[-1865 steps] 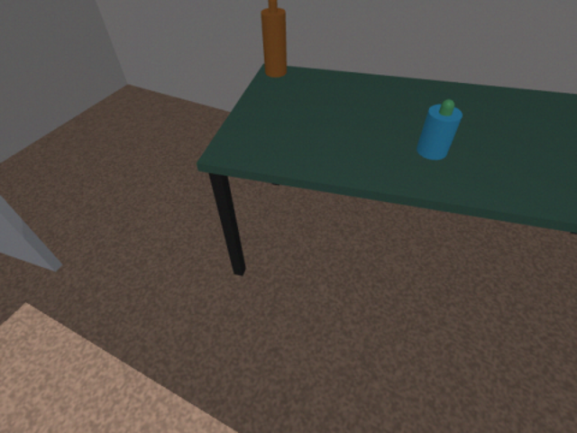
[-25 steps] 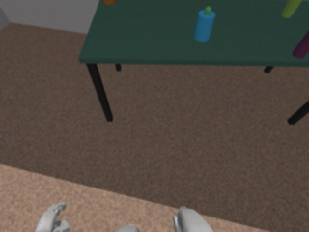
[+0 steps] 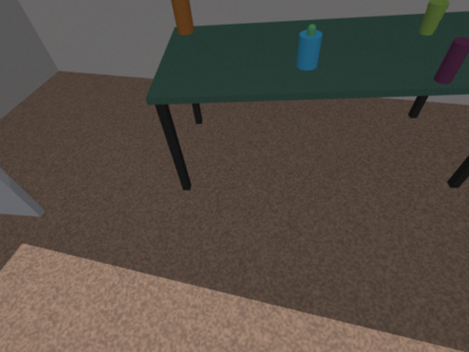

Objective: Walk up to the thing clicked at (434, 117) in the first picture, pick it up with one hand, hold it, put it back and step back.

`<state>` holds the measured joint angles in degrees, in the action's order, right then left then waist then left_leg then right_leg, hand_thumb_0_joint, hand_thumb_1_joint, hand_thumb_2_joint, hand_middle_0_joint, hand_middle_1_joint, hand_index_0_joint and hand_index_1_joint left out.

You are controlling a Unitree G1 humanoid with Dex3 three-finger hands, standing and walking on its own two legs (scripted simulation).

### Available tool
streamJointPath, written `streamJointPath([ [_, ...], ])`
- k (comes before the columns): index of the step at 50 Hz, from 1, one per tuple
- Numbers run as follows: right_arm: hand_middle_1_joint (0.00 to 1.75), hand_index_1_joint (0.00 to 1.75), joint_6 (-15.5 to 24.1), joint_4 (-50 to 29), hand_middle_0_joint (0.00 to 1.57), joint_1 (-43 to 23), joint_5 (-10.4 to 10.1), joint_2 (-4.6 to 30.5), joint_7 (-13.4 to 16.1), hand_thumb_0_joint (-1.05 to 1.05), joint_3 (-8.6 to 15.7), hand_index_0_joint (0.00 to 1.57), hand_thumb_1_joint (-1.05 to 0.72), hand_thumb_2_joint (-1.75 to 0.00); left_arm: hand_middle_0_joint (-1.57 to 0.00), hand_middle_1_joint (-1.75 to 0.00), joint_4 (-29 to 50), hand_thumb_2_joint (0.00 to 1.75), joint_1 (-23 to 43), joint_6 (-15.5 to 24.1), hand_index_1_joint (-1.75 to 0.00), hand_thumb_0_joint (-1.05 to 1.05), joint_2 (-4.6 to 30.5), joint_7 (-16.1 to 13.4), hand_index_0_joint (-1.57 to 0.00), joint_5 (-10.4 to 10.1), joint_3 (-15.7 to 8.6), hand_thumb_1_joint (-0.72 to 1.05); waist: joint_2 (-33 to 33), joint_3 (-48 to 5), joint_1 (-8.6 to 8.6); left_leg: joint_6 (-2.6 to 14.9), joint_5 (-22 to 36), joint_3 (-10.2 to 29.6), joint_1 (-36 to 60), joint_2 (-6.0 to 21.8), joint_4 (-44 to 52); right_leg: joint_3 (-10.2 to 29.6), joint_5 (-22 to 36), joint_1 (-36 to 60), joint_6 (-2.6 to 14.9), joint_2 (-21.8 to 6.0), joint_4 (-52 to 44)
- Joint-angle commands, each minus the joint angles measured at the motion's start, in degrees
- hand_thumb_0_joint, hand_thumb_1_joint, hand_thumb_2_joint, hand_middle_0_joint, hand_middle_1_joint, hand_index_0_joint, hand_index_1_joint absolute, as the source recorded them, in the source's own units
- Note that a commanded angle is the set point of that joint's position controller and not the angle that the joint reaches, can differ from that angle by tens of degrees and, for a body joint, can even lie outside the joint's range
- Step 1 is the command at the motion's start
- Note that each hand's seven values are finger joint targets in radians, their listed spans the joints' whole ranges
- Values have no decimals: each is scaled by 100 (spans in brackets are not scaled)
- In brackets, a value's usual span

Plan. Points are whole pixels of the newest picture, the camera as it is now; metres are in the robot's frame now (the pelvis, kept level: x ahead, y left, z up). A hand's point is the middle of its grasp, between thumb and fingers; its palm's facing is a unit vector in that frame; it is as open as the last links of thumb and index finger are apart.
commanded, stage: step back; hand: right
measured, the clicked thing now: (309, 45) +1.20 -0.21 -0.06
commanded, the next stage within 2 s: stand in 0.86 s
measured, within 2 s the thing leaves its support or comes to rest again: neither
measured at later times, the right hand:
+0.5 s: hand out of the picture +0.08 -0.29 -0.15, palm faces -0.04 +0.93 -0.37, open 7.4 cm
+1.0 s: hand (384, 344) +0.18 -0.23 -0.14, palm faces -0.04 +0.95 -0.32, open 7.4 cm
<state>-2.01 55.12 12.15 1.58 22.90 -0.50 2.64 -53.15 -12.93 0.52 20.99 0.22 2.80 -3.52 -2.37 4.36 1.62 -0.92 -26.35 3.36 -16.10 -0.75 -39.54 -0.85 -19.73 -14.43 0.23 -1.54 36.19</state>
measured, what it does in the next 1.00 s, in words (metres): steps on the spot: left foot, then right foot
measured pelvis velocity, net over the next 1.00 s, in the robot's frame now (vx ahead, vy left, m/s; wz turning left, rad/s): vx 0.06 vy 0.01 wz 0.00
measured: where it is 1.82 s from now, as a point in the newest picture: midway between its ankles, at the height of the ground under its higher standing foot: outside the picture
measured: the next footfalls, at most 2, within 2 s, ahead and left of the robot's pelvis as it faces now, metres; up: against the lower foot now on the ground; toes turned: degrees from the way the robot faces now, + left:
left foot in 0.02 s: +0.04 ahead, +0.13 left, +0.00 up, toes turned -2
right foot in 0.30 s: +0.07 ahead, -0.12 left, +0.00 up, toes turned -1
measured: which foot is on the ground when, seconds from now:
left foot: up 0.00-0.00, down 0.02-0.34, up 0.36-0.62, down 0.64-1.00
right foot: down 0.00-0.06, up 0.08-0.28, down 0.30-1.00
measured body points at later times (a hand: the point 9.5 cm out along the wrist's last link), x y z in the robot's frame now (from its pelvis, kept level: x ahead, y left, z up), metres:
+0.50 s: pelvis +0.02 -0.02 +0.01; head +0.03 -0.03 +0.46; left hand +0.07 +0.30 -0.10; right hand +0.08 -0.34 -0.12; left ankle +0.04 +0.12 -0.68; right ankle +0.02 -0.12 -0.73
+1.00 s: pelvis +0.06 +0.01 +0.01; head +0.07 +0.00 +0.46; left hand +0.13 +0.31 -0.12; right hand +0.18 -0.28 -0.12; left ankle +0.10 +0.13 -0.73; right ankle +0.03 -0.12 -0.73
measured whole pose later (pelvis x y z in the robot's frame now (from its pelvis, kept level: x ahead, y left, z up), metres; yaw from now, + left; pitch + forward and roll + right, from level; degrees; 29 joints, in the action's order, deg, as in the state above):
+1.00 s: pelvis +0.06 +0.01 +0.01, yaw +0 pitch -2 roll +0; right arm 1.1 59.6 3.9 0.7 19.4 -0.5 0.3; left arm -61.4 -7.9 0.8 20.4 0.4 0.3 -0.4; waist -1.0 3.9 0.9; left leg -0.6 -12.2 -1.2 -15.0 2.1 -29.6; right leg -1.0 -18.2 -7.8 -0.7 -0.8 28.4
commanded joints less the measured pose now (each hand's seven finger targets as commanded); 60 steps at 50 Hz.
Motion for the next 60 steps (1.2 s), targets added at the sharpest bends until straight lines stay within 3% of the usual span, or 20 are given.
streamJointPath([
  [1, 30, 30, 375, -321, 20, -39, 40, 915, 47, 0, 372, 20, -90, -90, -20, -30, 480, 90, 295, 20, -30, 0, 1310, -41, -20, -36, -244, 90, 891, -420, -102, 166, 790, -113, 1169, -66, 1916, 948, -122, -408, 618, -789, -526],
  [3, 30, 30, 437, -306, 20, 182, 109, 1626, 72, 0, 503, 20, -90, -90, -20, -30, 520, 90, 443, 13, -30, 0, 892, -28, -20, -171, -130, 90, -705, -458, -281, 1068, -1425, 2904, 1527, 1800, 2724, -95, -1115, -2020, 116, 231, 1099],
  [4, 30, 30, 430, -315, 20, 133, 56, 1914, 47, 0, 581, 20, -90, -90, -20, -30, 449, 90, 741, 21, -30, 0, 1454, -58, -20, -83, -289, 90, -415, -57, -415, 1543, -2264, 3244, 375, 2157, 2961, 412, -1391, -1610, 140, -96, 1626],
  [8, 30, 30, 493, -417, 20, -267, 102, 1306, 36, 0, 413, 20, -90, -90, -20, -30, 256, 90, 287, 106, -30, 0, 1300, 87, -20, -138, -282, 90, -560, 168, -103, 1083, -807, 1582, 244, 1313, 2600, 273, -621, -1211, 158, -151, 1097],
  [11, 30, 30, 438, -389, 20, -159, 107, 1374, 2, 0, 453, 20, -90, -90, -20, -30, 186, 90, 295, 133, -30, 0, 1218, 112, -20, -132, -316, 90, -838, 54, -244, 1089, -629, 1377, 22, 1204, 2466, 34, -653, -589, 59, 50, 398],
  [15, 30, 30, 278, -508, 20, -398, 1, 969, -11, 0, 324, 20, -90, -90, -20, -30, -129, 90, -358, 239, -30, 0, 1178, -4, -20, -48, -370, 90, -255, -316, 239, 633, -250, 464, -883, 692, 939, -141, 288, 1354, 152, 278, -1366],
  [16, 30, 30, 288, -609, 20, -385, -27, 638, 7, 0, 221, 20, -90, -90, -20, -30, -182, 90, -641, 265, -30, 0, 1459, -61, -20, 22, -467, 90, 669, -427, 369, 405, -372, 169, -1598, 225, -194, 1095, -452, 1827, 327, -376, -1738],
  [17, 30, 30, 306, -710, 20, -426, -27, 431, 43, 0, 153, 20, -90, -90, -20, -30, -85, 90, -667, 297, -30, 0, 1942, -92, -20, 50, -569, 90, 1464, -261, 458, 185, -741, 30, -2515, -487, -1255, 3205, -1795, 1704, 820, -1685, -2541],
  [19, 30, 30, 325, -460, 20, -85, 11, 1179, 107, 0, 371, 20, -90, -90, -20, -30, 227, 90, 208, 295, -30, 0, 2044, -71, -20, -11, -572, 90, 931, 344, 115, 155, -469, 491, -1844, 250, -1722, 3529, -2084, 287, 1536, -2317, -2533],
  [22, 30, 30, 368, -225, 20, 118, -40, 959, 47, 0, 307, 20, -90, -90, -20, -30, 248, 90, 286, 385, -30, 0, 1489, -82, -20, -105, -401, 90, 597, 159, -19, 135, 205, 507, -1453, 204, -1460, 1702, 140, 475, 1034, -1415, -2089],
  [29, 30, 30, 362, -181, 20, 53, -14, 716, 33, 0, 250, 20, -90, -90, -20, -30, 255, 90, 537, 272, -30, 0, 1485, -91, -20, -192, -245, 90, 1153, -312, -117, 49, 1103, -544, 144, 178, 564, 503, 2849, 29, 819, -1138, -931],
  [31, 30, 30, 379, -51, 20, 196, -5, 790, 90, 0, 297, 20, -90, -90, -20, -30, 290, 90, 513, 179, -30, 0, 1381, -89, -20, -213, -181, 90, 807, -475, -230, 207, 2122, -551, 686, 45, 1278, 346, 2658, -52, 536, -861, -255],
  [33, 30, 30, 419, -97, 20, 115, 58, 1274, 163, 0, 396, 20, -90, -90, -20, -30, 304, 90, 308, 127, -30, 0, 1054, -95, -20, -282, -76, 90, -393, -892, -179, 684, 3065, 964, 1077, 1296, 1545, 39, 1299, -443, 159, -201, 710],
  [35, 30, 30, 405, -252, 20, -405, 8, 1554, 152, 0, 392, 20, -90, -90, -20, -30, 48, 90, 178, -31, -30, 0, 1212, -136, -20, -310, -101, 90, -606, -839, -108, 1528, 1898, 1876, 138, 2080, 1952, 140, -1313, -31, 96, -7, 982],
  [37, 30, 30, 380, -174, 20, -564, 78, 1385, 160, 0, 331, 20, -90, -90, -20, -30, -7, 90, 344, -36, -30, 0, 1148, -99, -20, -266, -92, 90, -672, -519, -92, 1234, 1432, 1419, 34, 1743, 2031, 283, -1372, -202, 152, -60, 722],
  [41, 30, 30, 339, -156, 20, -1006, -50, 1103, 145, 0, 221, 20, -90, -90, -20, -30, -365, 90, -143, 132, -30, 0, 1128, -145, -20, -216, -122, 90, -598, -940, 172, 679, 3095, 510, 255, 1241, 937, 221, 795, 607, 107, -130, -1095],
  [43, 30, 30, 361, -116, 20, -538, -185, 742, 124, 0, 116, 20, -90, -90, -20, -30, -385, 90, 176, 209, -30, 0, 1281, -153, -20, -192, -34, 90, 236, -1190, -189, 342, 3006, 193, 209, 737, 792, 951, 2253, 1131, 252, -718, -1253],
  [46, 30, 30, 433, 119, 20, -933, -113, 994, 83, 0, 80, 20, -90, -90, -20, -30, -457, 90, 584, 160, -30, 0, 1049, -46, -20, -270, 73, 90, -35, -771, -134, 417, 2496, 397, 981, 944, 1510, 538, 1137, 158, 125, -357, -1173],
  [51, 30, 30, 437, 291, 20, -879, -126, 866, 51, 0, 21, 20, -90, -90, -20, -30, -619, 90, 764, 221, -30, 0, 1198, -71, -20, -270, 87, 90, 342, -737, -209, 301, 3375, 161, 1041, 881, 1548, 542, 2238, 683, 88, -551, -1464],
  [60, 30, 30, 417, 494, 20, -1079, -107, 863, 31, 0, -12, 20, -90, -90, -20, -30, -789, 90, 953, 198, -30, 0, 1182, -52, -20, -239, 75, 90, 257, -481, -162, 172, 2407, 134, 935, 858, 2070, 531, 1291, 753, 49, -572, -1990],
])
